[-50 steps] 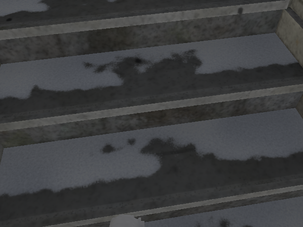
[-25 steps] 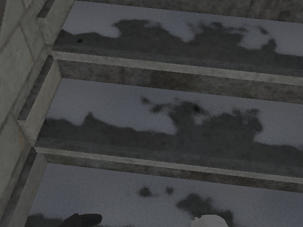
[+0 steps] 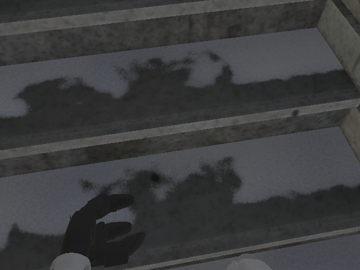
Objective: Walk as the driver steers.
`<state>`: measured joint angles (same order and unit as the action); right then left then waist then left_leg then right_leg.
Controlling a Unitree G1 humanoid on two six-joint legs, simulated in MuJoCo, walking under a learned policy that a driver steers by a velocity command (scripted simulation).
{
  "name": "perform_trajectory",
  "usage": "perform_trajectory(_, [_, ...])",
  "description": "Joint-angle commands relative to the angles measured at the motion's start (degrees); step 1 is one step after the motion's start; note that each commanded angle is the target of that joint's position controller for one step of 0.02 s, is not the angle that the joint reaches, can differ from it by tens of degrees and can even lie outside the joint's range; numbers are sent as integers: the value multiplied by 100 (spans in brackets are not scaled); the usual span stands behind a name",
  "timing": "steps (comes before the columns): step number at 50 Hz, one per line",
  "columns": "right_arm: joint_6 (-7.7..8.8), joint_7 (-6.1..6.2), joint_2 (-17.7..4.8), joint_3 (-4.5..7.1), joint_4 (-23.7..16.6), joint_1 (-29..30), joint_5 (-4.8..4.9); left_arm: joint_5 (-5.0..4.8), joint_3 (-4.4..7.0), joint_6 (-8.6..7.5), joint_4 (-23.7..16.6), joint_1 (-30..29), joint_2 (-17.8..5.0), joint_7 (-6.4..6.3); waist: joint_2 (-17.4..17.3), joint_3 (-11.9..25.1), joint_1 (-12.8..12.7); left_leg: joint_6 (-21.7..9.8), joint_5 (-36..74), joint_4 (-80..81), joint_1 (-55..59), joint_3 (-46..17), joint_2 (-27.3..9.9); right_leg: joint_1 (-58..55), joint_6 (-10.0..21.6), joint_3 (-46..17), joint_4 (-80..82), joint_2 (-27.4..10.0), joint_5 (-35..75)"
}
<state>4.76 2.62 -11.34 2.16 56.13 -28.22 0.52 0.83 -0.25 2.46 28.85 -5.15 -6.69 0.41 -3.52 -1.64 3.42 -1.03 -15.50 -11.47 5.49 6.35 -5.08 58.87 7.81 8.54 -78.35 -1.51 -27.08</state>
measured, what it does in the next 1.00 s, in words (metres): climbs, turning left: left foot 0.17 m higher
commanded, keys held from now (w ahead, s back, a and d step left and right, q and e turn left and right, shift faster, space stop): w+e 0.04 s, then w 0.02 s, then w+q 0.94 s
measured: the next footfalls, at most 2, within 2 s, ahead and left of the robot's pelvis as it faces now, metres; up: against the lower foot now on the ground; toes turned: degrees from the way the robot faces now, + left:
left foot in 0.58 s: +0.50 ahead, +0.01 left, +0.34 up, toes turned +11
right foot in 1.04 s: +0.88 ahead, -0.08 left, +0.50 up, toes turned +20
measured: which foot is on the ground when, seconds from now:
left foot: down 0.00-0.02, up 0.04-0.56, down 0.58-1.00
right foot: down 0.00-0.62, up 0.64-1.00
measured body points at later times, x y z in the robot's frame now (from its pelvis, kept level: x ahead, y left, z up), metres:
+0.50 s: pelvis +0.28 -0.05 +0.16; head +0.31 -0.07 +0.61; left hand +0.13 +0.15 +0.04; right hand +0.51 -0.17 +0.06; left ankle +0.42 +0.05 -0.32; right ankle +0.14 -0.10 -0.58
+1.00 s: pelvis +0.61 -0.03 +0.34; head +0.66 -0.01 +0.79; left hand +0.87 +0.17 +0.32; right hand +0.61 -0.28 +0.21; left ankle +0.46 +0.00 -0.40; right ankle +0.83 -0.09 -0.19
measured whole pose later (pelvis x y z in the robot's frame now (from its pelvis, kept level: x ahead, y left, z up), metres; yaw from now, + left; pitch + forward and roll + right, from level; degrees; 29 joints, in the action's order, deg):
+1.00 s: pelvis +0.61 -0.03 +0.34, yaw +20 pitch +6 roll -3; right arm 4.5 2.0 -9.8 3.0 56.3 -28.3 -0.4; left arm 2.4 -5.5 -2.9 27.2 -7.0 -0.8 -2.0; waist -2.4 -0.6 4.8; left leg -7.4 -7.5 -15.7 -1.6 -8.8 3.5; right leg 70.4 6.0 4.7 -87.0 -3.3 -22.2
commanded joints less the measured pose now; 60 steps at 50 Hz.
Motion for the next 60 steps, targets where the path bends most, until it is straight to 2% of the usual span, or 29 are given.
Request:
perform_trajectory(1, [393,-454,-1576,295,-1144,690,242,-12,533,-63,352,2732,-1268,-113,676,2393,-1683,-347,5873,-4899,-3522,-230,10,-5981,990,-2918,3228,-75,-1115])
perform_trajectory(2, [472,-680,-1181,320,-1317,1060,-110,-58,727,5,428,2561,-1777,-159,2095,2770,-1402,-216,765,-7514,-4172,-855,945,-5698,1351,-5935,5410,-972,-2250])
perform_trajectory(3, [446,-727,-488,222,-1342,738,-309,-89,730,-1,535,2103,-1690,-152,1464,2523,-969,-240,857,-8995,-4641,-1716,687,-5267,1111,-6164,5859,-1187,-2552])
perform_trajectory(5, [248,-460,60,103,-1641,1112,-315,49,536,-237,1052,1739,-1000,-109,184,815,-382,-241,1317,-9706,-5279,-1271,476,-3634,502,-4780,5470,-1151,-2034])
perform_trajectory(8, [41,-251,624,-173,-1790,966,-367,94,316,-658,1936,1782,-309,-41,438,-21,178,-580,1383,-10728,-6069,-1710,562,-2645,137,-2983,5417,-874,-555])
perform_trajectory(12, [-97,-106,401,-107,-1578,1201,-168,15,296,-922,2443,2230,-273,64,-1,-360,119,-457,1621,-9494,-6711,-1767,741,-2772,-491,-1635,5659,-744,1125])
perform_trajectory(15, [-134,79,795,-153,-1597,1734,-153,42,321,-1119,2864,3051,-451,43,545,-73,-163,-443,1366,-10934,-8123,-1329,937,-3932,-533,-1578,5858,-925,1375])
perform_trajectory(19, [-217,-17,1050,-371,-2426,3739,-195,55,301,-1075,3190,3849,-318,-17,716,-457,-672,-630,477,-10450,-9120,-619,879,-4600,-655,-1163,6403,-746,1380])
perform_trajectory(21, [-278,-97,1008,-415,-2472,3527,-97,-10,257,-1007,3231,4114,-382,-224,893,-380,-429,-722,109,-9940,-9033,-729,638,-5128,-541,-1224,6736,-958,2097])
perform_trajectory(24, [-408,-231,759,-389,-2507,3736,-156,-16,312,-1007,3266,4520,-718,-461,677,-124,-581,-818,-749,-8643,-8487,278,304,-6421,-161,-865,7517,-1130,4215])
perform_trajectory(26, [-474,-315,1051,-505,-2087,3178,29,-250,178,-930,2993,4131,-525,-546,780,632,-186,-1117,-1050,-7155,-6003,1124,745,-6167,-262,278,6797,-888,8708])
perform_trajectory(28, [-536,-192,470,-354,-1906,2295,154,-320,281,-1001,2717,4222,-1158,-565,1295,1351,218,-1208,-1343,-6101,-3726,1440,1438,-5880,-132,38,5307,-1437,12951])
perform_trajectory(29, [-552,-205,109,-227,-1706,1720,-35,-361,338,-1037,2575,3982,-1477,-488,1726,1701,441,-1297,-1523,-5217,-3364,1142,1543,-6321,-214,83,4121,-1525,13044])
perform_trajectory(30, [-484,-278,-235,-91,-1609,1118,-192,-250,405,-1074,2256,3606,-1692,-413,1703,2025,796,-1561,-1639,-4473,-2103,-286,1310,-5401,-251,21,2509,-1447,11612])
perform_trajectory(31, [-524,-231,-691,99,-1522,609,-221,-126,355,-1147,1603,2877,-1416,-217,214,2002,1058,-2513,-2560,-2868,-1079,-3416,92,-2951,-530,-24,-425,-190,7104])
perform_trajectory(32, [-613,-164,-865,272,-1574,1242,-204,80,448,-1240,1277,2329,-1353,32,-365,2085,708,-2700,-2459,-960,-1317,-6152,-440,-2018,-525,-997,-2637,659,2455])
perform_trajectory(33, [-472,-170,-824,319,-1597,1736,18,233,423,-1213,813,2352,-953,69,216,1543,45,-2356,-2580,-543,-1693,-6064,-592,-1357,-416,-1759,-3450,301,2429])
perform_trajectory(37, [-88,-201,24,122,-601,1239,-236,215,-66,-781,344,2256,345,-188,997,-146,-785,-1463,-32,-1232,-3149,-3110,63,493,-178,-1433,-5057,-3,1890])
perform_trajectory(40, [133,-405,78,5,-453,1059,-156,132,-126,-565,212,1598,100,-283,989,-725,-767,-842,1043,-1063,-3881,-2059,450,735,-390,-897,-3750,-181,1621])
perform_trajectory(42, [289,-409,-246,29,-87,171,-217,160,-233,-591,-93,668,349,-383,-84,-451,-252,-1075,1574,-776,-2706,-2474,282,2042,-317,-538,-5234,-166,591])
perform_trajectory(47, [110,-12,-722,224,-76,-297,-121,241,-408,-532,-908,-901,220,-272,68,64,59,-1236,3088,660,-2288,-2706,120,403,-320,-192,-1714,-312,365])
perform_trajectory(49, [22,70,-899,327,-594,515,-87,118,-311,-561,-414,427,157,-235,-276,1321,-682,-1064,7626,-193,-2469,-1708,182,-2764,-75,-32,104,203,536])
perform_trajectory(51, [180,-68,-1511,596,-1095,1123,40,-102,130,-546,110,2157,-838,-298,-783,2519,-1557,-865,9998,-2316,-1628,-2103,85,-4408,-125,-530,1535,402,923])
perform_trajectory(52, [405,-232,-1368,623,-1366,1760,57,59,342,-606,413,2741,-1237,-289,-343,2643,-1989,-712,8814,-3962,-2188,-2016,393,-5362,-8,-955,2787,250,655])
perform_trajectory(53, [454,-409,-272,408,-1608,1485,29,296,482,-701,649,2794,-1695,-319,2390,3112,-1488,-215,390,-6889,-4115,-1826,1736,-6777,791,-4034,4256,-1780,2856])
perform_trajectory(54, [442,-440,-324,336,-1708,892,-345,189,525,-596,612,2363,-1362,-416,2329,3362,-1040,-313,207,-8650,-4511,-2224,1505,-6143,1046,-5827,5163,-1995,2124])
perform_trajectory(55, [350,-502,-114,308,-1589,702,-370,28,473,-576,897,1892,-898,-411,1813,2474,-519,-323,766,-8991,-4715,-1902,1192,-5382,924,-5456,5244,-1600,-388])
perform_trajectory(57, [107,-402,267,113,-1764,1113,-544,95,390,-734,1517,1884,-414,-422,101,644,-311,-445,982,-9435,-5656,-1500,961,-3944,755,-4244,5235,-1319,-1422])
perform_trajectory(60, [-274,-235,660,-86,-1939,1396,-372,132,343,-1110,2387,2597,-192,-241,352,63,-39,-543,410,-10401,-6479,-1532,974,-3601,553,-2953,5325,-908,195])
Velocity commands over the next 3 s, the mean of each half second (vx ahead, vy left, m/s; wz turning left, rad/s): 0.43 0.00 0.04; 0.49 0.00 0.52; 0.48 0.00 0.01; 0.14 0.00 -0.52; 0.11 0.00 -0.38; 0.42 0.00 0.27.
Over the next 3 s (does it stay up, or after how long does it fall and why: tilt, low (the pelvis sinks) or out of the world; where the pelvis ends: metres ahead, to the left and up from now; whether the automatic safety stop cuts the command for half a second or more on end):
stays up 1.28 0.13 0.69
